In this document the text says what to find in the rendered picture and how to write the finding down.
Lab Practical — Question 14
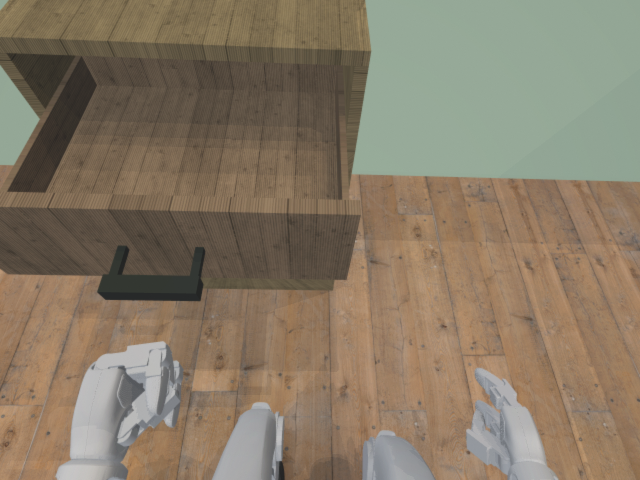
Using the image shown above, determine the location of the right robot thigh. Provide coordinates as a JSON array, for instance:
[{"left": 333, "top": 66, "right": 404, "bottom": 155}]
[{"left": 362, "top": 435, "right": 436, "bottom": 480}]

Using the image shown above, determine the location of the robot thigh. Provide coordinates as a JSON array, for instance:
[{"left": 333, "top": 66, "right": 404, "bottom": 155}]
[
  {"left": 212, "top": 409, "right": 284, "bottom": 480},
  {"left": 362, "top": 435, "right": 436, "bottom": 480}
]

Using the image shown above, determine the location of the left robot forearm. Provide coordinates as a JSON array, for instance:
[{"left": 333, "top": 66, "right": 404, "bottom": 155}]
[{"left": 55, "top": 459, "right": 128, "bottom": 480}]

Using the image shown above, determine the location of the robot right hand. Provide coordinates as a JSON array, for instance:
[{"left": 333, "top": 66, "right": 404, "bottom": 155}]
[{"left": 466, "top": 368, "right": 547, "bottom": 477}]

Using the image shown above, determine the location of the handle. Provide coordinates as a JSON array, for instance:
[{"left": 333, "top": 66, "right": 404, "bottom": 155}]
[{"left": 97, "top": 246, "right": 205, "bottom": 301}]

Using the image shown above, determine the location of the drawer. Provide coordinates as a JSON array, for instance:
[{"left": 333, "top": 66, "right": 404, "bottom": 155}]
[{"left": 0, "top": 56, "right": 361, "bottom": 280}]

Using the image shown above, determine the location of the left robot thigh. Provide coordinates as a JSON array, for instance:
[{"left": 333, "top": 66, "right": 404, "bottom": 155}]
[{"left": 212, "top": 409, "right": 284, "bottom": 480}]

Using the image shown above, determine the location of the cabinet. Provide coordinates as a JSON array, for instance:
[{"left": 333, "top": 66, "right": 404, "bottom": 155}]
[{"left": 0, "top": 0, "right": 371, "bottom": 291}]

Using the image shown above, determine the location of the robot left hand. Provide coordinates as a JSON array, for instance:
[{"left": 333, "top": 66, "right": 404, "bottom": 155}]
[{"left": 70, "top": 341, "right": 184, "bottom": 463}]

